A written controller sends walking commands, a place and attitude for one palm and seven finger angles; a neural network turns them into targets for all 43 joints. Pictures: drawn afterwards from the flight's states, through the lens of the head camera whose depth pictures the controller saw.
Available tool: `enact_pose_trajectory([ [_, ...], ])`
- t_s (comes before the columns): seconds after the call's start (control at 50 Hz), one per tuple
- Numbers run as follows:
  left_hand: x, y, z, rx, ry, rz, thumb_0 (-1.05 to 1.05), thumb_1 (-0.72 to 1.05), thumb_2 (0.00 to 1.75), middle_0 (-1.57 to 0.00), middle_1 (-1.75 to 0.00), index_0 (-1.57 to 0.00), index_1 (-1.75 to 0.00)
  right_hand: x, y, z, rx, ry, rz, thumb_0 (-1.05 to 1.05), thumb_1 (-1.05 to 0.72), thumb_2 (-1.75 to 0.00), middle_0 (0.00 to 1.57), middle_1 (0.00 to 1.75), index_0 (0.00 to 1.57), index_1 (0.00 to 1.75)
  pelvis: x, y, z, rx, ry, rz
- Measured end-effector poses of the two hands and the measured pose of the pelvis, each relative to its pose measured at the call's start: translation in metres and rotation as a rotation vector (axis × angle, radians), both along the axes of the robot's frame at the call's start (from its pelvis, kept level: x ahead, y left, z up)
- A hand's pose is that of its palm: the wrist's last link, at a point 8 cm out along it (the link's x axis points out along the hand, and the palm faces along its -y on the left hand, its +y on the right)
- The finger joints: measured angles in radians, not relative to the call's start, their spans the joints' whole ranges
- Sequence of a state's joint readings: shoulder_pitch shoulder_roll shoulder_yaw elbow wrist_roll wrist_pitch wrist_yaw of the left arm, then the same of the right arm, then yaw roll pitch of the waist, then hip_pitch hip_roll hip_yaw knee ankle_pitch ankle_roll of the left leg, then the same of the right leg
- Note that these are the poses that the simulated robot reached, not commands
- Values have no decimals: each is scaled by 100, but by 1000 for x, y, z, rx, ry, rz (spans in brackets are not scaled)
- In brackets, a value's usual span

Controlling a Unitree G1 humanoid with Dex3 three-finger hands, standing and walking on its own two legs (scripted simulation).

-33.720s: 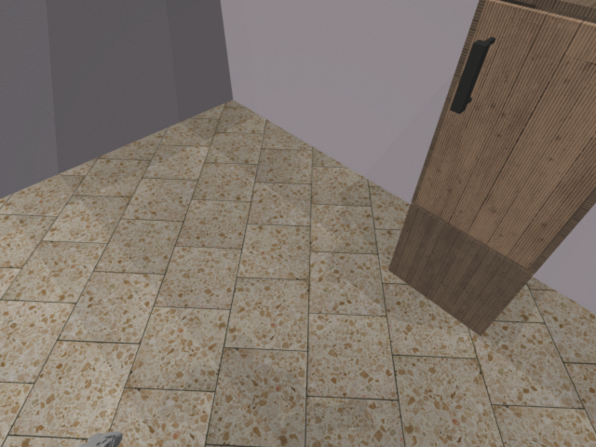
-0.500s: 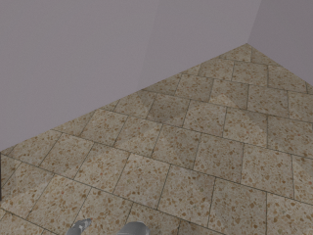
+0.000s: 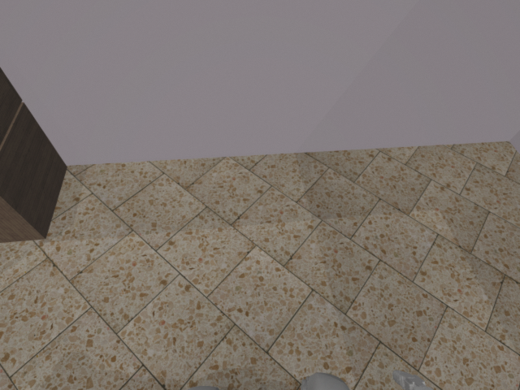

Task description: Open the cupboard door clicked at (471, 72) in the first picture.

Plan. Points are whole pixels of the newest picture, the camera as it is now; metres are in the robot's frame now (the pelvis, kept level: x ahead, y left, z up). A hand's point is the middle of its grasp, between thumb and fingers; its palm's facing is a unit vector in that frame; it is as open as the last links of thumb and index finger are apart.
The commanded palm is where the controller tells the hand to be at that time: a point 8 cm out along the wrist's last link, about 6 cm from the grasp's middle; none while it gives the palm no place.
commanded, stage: turn to face it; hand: left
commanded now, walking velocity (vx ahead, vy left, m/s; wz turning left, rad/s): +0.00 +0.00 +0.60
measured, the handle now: out of the picture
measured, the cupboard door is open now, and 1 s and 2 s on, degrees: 42 42 42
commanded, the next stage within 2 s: take the last steps up to it in 1.40 s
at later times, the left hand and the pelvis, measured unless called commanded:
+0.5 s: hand out of the picture +0.07 +0.15 -0.14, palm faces +0.26 -0.93 -0.27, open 7.4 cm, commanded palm none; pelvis +0.03 -0.06 +0.01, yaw +17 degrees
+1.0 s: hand out of the picture +0.01 +0.22 -0.16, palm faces +0.58 -0.78 -0.24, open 7.4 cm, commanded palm none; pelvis +0.05 -0.01 +0.01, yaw +34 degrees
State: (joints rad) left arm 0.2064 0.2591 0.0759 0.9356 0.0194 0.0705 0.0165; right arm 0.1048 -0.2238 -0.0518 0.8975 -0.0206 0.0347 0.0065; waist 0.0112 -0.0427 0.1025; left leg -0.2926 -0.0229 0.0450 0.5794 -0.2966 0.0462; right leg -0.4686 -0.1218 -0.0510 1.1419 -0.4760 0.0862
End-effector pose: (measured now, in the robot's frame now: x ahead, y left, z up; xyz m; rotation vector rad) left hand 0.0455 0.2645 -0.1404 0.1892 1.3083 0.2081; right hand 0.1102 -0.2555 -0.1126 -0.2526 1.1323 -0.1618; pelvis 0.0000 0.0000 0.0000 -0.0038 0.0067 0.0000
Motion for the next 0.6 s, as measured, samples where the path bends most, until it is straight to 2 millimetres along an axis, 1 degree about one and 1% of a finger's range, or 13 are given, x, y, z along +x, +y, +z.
enact_pose_trajectory([
  [0.08,19,-1,12,-4,-74,14,1,91,90,-19,-30,-20,-30,-7,5,1,12,51,24,0,-91,-90,21,30,20,30,3,-1,7,-12,12,40],
  [0.16,34,-9,19,3,-117,26,1,91,90,-19,-30,-20,-30,-13,3,-5,31,101,34,0,-91,-90,21,30,20,30,8,-10,9,-14,26,80],
  [0.24,46,-24,24,18,-148,37,1,91,90,-19,-30,-20,-30,-17,-9,-17,52,146,38,0,-91,-90,21,30,20,30,14,-24,6,-6,36,123],
  [0.3,50,-38,25,43,-180,54,1,91,90,-19,-30,-20,-30,-14,-22,-32,71,172,44,0,-91,-90,21,30,20,30,20,-39,-2,12,42,160],
  [0.32,49,-43,27,52,-184,61,1,91,90,-20,-30,-20,-30,-12,-27,-36,76,180,46,0,-91,-90,21,30,20,30,21,-42,-2,11,38,169],
  [0.36,42,-52,32,59,-180,78,1,91,90,-20,-30,-20,-30,-5,-33,-38,79,195,66,0,-91,-90,21,30,20,30,23,-47,0,19,28,201],
  [0.46,15,-69,37,49,-129,159,1,90,90,-20,-30,-20,-30,24,-38,-31,83,203,128,1,-91,-90,20,30,20,30,31,-55,10,48,18,270],
  [0.52,-3,-75,34,33,-103,217,1,90,90,-20,-30,-20,-30,45,-34,-26,76,197,183,1,-91,-90,20,30,20,30,35,-56,12,57,17,316],
  [0.6,-34,-72,28,29,-73,308,1,92,90,-20,-30,-21,-30,81,-16,-22,55,177,280,1,-91,-90,20,30,19,30,39,-52,10,54,12,378],
])
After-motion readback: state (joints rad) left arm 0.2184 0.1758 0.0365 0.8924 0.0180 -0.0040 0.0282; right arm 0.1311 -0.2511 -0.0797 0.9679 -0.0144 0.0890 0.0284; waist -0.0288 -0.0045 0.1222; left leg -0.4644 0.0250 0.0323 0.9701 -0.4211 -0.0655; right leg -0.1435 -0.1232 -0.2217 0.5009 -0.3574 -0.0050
